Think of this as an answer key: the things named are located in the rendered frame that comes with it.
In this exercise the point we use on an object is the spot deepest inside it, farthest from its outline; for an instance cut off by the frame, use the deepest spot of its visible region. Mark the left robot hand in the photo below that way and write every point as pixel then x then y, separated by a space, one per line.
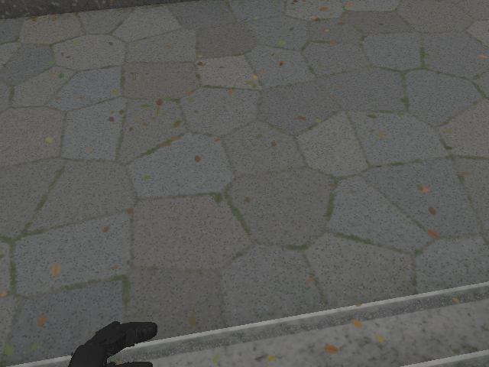
pixel 110 340

